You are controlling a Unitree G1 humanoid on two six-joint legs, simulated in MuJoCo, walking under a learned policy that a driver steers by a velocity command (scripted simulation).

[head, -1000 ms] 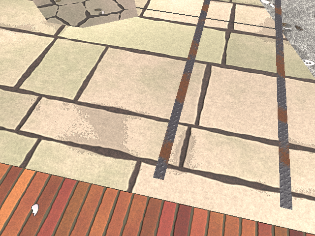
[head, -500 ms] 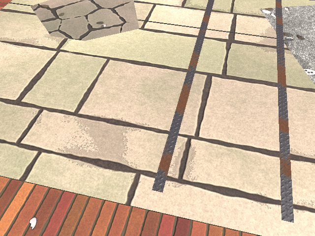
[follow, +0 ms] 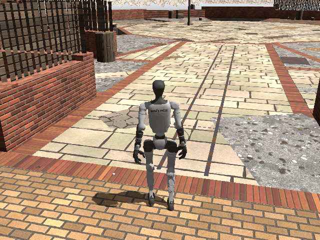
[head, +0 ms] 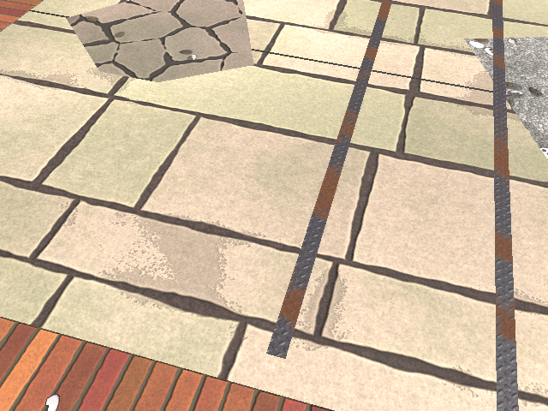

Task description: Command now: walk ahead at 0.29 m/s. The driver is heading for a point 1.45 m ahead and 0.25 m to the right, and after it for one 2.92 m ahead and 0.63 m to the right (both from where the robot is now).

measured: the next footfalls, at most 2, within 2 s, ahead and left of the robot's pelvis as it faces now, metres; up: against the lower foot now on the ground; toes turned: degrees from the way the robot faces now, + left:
left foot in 0.08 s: +0.09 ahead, +0.11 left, +0.00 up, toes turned +3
right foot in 0.44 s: +0.19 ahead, -0.07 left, +0.00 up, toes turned -2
